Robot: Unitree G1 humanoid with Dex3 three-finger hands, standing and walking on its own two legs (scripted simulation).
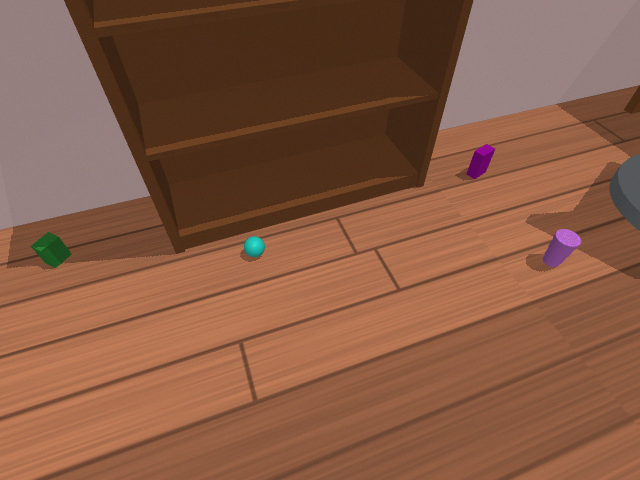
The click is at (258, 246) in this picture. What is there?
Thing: free ball
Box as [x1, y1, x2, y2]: [244, 236, 264, 256]
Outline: 253,236 245,241 244,249 247,254 251,256 257,256 263,251 264,244 260,238
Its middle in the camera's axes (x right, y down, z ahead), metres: -0.26 +0.02 +1.58
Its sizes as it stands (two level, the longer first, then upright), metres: 0.084 0.084 0.084
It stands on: the floor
